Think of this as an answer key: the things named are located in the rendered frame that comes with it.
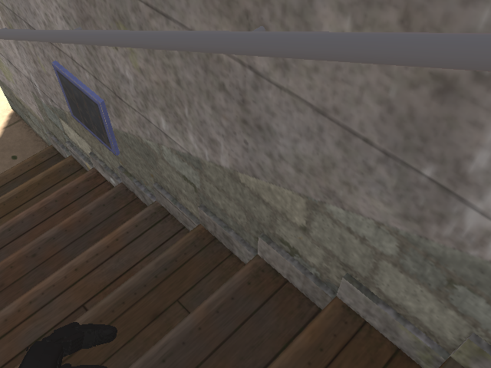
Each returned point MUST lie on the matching stairs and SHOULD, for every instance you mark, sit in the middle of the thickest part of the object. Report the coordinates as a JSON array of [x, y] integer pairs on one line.
[[74, 248]]

